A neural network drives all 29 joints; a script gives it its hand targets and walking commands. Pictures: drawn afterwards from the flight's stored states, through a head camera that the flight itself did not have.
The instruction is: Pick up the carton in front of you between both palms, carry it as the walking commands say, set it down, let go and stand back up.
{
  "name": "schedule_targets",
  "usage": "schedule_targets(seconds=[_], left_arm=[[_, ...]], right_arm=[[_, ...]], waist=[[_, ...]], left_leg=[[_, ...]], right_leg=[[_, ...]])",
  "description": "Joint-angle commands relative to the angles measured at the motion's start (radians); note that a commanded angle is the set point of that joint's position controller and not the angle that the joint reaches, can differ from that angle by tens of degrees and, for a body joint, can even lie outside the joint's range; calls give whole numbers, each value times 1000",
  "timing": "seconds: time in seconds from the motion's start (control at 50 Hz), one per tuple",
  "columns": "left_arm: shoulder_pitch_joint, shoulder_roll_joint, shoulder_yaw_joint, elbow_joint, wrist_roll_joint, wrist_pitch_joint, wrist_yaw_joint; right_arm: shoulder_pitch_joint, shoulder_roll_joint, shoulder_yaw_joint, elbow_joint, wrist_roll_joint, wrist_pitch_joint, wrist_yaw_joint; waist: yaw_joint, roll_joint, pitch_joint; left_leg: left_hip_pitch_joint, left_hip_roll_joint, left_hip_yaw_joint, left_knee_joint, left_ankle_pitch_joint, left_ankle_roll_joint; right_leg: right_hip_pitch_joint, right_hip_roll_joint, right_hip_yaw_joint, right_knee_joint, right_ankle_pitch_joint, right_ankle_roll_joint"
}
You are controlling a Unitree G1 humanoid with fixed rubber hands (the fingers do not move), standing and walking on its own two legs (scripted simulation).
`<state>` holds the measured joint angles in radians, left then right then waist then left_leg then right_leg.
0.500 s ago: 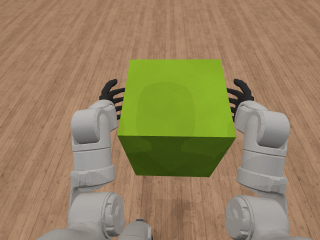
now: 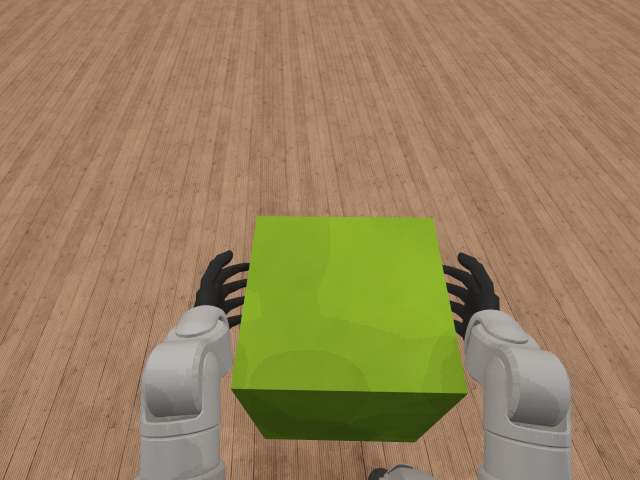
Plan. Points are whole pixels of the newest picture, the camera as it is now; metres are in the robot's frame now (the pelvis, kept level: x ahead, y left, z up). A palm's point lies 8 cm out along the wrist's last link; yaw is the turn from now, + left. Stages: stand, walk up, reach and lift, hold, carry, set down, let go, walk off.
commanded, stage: carry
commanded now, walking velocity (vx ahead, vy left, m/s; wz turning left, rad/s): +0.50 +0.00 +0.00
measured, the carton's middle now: (341, 337) +0.28 +0.00 +0.01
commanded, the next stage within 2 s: none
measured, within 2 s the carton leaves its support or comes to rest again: neither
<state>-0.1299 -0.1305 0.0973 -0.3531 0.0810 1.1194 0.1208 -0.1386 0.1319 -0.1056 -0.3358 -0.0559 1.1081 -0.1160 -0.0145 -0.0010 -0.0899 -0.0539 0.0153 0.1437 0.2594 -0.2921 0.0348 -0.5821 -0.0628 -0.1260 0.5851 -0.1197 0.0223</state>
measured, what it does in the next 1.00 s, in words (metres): walks ahead: right foot, then left foot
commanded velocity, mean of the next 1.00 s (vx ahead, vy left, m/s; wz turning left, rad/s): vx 0.36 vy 0.00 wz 0.00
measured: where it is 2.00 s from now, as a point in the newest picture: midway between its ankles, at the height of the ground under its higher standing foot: (317, 325)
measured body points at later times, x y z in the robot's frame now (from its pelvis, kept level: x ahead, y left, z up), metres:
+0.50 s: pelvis +0.32 -0.01 +0.00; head +0.27 -0.02 +0.45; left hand +0.56 +0.15 +0.10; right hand +0.58 -0.15 +0.09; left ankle +0.48 +0.14 -0.71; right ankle +0.20 -0.10 -0.75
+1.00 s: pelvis +0.63 +0.03 +0.00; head +0.62 +0.04 +0.45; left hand +0.88 +0.19 +0.09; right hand +0.88 -0.12 +0.09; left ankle +0.54 +0.12 -0.75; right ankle +0.77 -0.08 -0.72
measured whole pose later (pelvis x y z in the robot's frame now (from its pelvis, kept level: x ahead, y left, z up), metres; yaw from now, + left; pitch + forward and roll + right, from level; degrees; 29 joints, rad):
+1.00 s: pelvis +0.63 +0.03 +0.00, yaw +1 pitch +3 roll -1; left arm 0.01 -0.13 0.04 -0.53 0.08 1.19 0.12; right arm 0.01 0.13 -0.04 -0.51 -0.06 1.16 -0.11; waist 0.00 -0.01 -0.10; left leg -0.07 0.05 0.20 0.34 -0.31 0.01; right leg -0.53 -0.07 -0.17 0.55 -0.03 0.02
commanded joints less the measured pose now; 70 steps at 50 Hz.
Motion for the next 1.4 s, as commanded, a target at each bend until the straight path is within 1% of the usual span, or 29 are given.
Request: schedule_targets(seconds=[0.0, 0.06, 0.08, 0.1, 0.12, 0.16, 0.18, 0.2, 0.26, 0.34, 0.5, 0.54, 0.58, 0.6, 0.62, 0.64, 0.68, 0.7, 0.74, 0.84, 0.94, 1.02, 1.04, 1.06, 1.08, 1.12, 1.2, 1.3, 1.38], left_arm=[[-388, -928, -727, -156, -329, 27, -162], [-322, -850, -699, -167, -329, 76, -172], [-307, -816, -683, -158, -327, 91, -171], [-318, -776, -664, -142, -321, 103, -169], [-319, -776, -659, -127, -329, 110, -168], [-354, -813, -668, -147, -348, 123, -174], [-382, -835, -679, -155, -355, 123, -177], [-404, -851, -689, -160, -364, 124, -181], [-394, -854, -698, -148, -371, 121, -190], [-379, -832, -696, -154, -368, 117, -196], [-329, -779, -660, -124, -329, 127, -176], [-323, -786, -666, -125, -328, 127, -176], [-327, -792, -681, -137, -331, 124, -178], [-339, -797, -691, -151, -336, 122, -180], [-359, -820, -712, -186, -347, 118, -184], [-384, -846, -733, -186, -358, 108, -191], [-372, -923, -750, -167, -359, 77, -201], [-359, -951, -755, -157, -356, 64, -203], [-319, -975, -762, -148, -340, 40, -200], [-234, -939, -760, -171, -301, 15, -178], [-276, -851, -760, -261, -332, 53, -168], [-270, -742, -709, -243, -335, 106, -166], [-280, -706, -689, -235, -335, 121, -166], [-281, -697, -674, -205, -332, 131, -166], [-251, -709, -658, -172, -336, 131, -168], [-271, -777, -652, -152, -340, 129, -178], [-329, -882, -685, -163, -355, 104, -201], [-340, -870, -699, -160, -355, 102, -196], [-317, -842, -694, -129, -333, 105, -188]], right_arm=[[-338, 905, 699, -145, 314, 38, 187], [-294, 830, 691, -181, 296, 85, 179], [-318, 788, 685, -192, 295, 102, 174], [-341, 762, 690, -215, 303, 123, 170], [-359, 746, 696, -219, 312, 137, 169], [-382, 786, 701, -202, 322, 143, 175], [-384, 812, 702, -188, 324, 143, 178], [-379, 834, 699, -175, 322, 140, 178], [-349, 857, 689, -144, 297, 133, 171], [-336, 856, 692, -143, 282, 126, 161], [-339, 802, 695, -153, 296, 143, 154], [-330, 804, 689, -149, 297, 142, 157], [-298, 815, 677, -124, 292, 134, 162], [-279, 818, 671, -122, 285, 127, 167], [-296, 836, 675, -111, 293, 112, 174], [-280, 876, 686, -119, 306, 102, 181], [-308, 948, 711, -151, 325, 74, 194], [-320, 973, 724, -163, 330, 60, 197], [-308, 983, 742, -176, 337, 41, 204], [-242, 911, 749, -205, 341, 29, 220], [-227, 816, 728, -260, 324, 56, 201], [-245, 733, 691, -248, 289, 105, 172], [-249, 704, 682, -236, 282, 121, 165], [-261, 694, 692, -241, 293, 140, 158], [-265, 691, 698, -253, 303, 153, 156], [-312, 756, 719, -232, 311, 155, 163], [-354, 885, 745, -210, 324, 124, 182], [-330, 870, 724, -186, 311, 121, 180], [-296, 839, 704, -141, 296, 121, 183]], waist=[[-9, 159, -209], [13, 114, -252], [35, 62, -296], [43, -176, -349], [44, -294, -309], [37, -121, -258], [32, -38, -235], [26, -21, -217], [22, -95, -183], [25, -97, -126], [34, -147, -36], [32, -164, -69], [0, -105, -207], [-16, 24, -292], [-13, 313, -379], [-10, 298, -338], [-7, 95, -322], [-1, 52, -301], [6, 105, -287], [9, 164, -221], [0, 173, -167], [18, 87, -148], [15, -7, -189], [22, -149, -280], [28, -227, -328], [22, -171, -310], [15, -110, -316], [16, -15, -295], [14, 22, -295]], left_leg=[[209, 206, -76, 12, 632, 68], [54, 170, 26, 266, 728, 12], [-109, 142, 42, 441, 509, -18], [-395, 40, 33, 752, 215, -64], [-634, -41, -40, 923, -189, -61], [-668, 70, -149, 1034, -157, -16], [-634, 110, -160, 962, -86, -13], [-588, 134, -164, 878, -35, -18], [-538, 123, -96, 699, 57, -48], [-583, 114, -39, 468, 197, -75], [-552, 75, 40, 248, 277, -34], [-435, 41, 82, 214, 231, -11], [-54, -18, 141, 185, 150, -1], [157, 162, -142, 119, -29, 38], [374, 403, -596, 12, -74, 173], [350, 405, -638, -40, 132, 176], [238, 358, -419, 21, 330, 129], [164, 339, -345, 5, 324, 96], [74, 305, -238, -44, 272, 63], [48, 245, -38, -22, 582, 66], [20, 221, 40, 38, 649, 44], [-86, 167, 75, 245, 497, -38], [-185, 134, 55, 347, 264, -77], [-284, 84, -5, 453, -59, -96], [-298, 62, -33, 480, -256, -93], [-285, 64, -77, 362, -318, -69], [-123, 83, -56, 124, 6, -62], [-128, 135, -75, 197, 293, -69], [-112, 140, -76, 238, 477, -63]], right_leg=[[48, 32, -64, -113, 80, -23], [409, 91, -151, -168, 19, -55], [599, -4, -12, -160, -73, -71], [788, -276, 458, -248, -202, -193], [854, -357, 681, -342, -102, -279], [712, -326, 511, -334, 6, -257], [617, -305, 431, -364, -52, -217], [534, -280, 357, -406, -129, -175], [453, -233, 207, -481, -208, -146], [504, -206, 117, -512, -123, -149], [644, -185, 21, -432, 190, -124], [665, -185, -12, -327, 396, -104], [543, -120, -112, 17, 506, -51], [347, -75, -103, 270, 283, -9], [35, 58, -57, 574, -126, 30], [-84, 60, 66, 700, -332, 6], [-91, -34, 128, 715, -259, -36], [-67, -61, 129, 646, -210, -39], [-7, -67, 98, 531, -149, -33], [25, -20, -6, 212, -82, 3], [136, 21, -65, -17, 105, -2], [429, 5, -83, -242, 329, -6], [572, -144, 61, -171, 679, -25], [741, -294, 221, -127, 908, -133], [728, -325, 300, -189, 773, -198], [654, -281, 273, -267, 503, -182], [548, -170, 104, -248, 202, -83], [539, -126, 51, -79, 540, -78], [490, -117, 31, -12, 581, -82]])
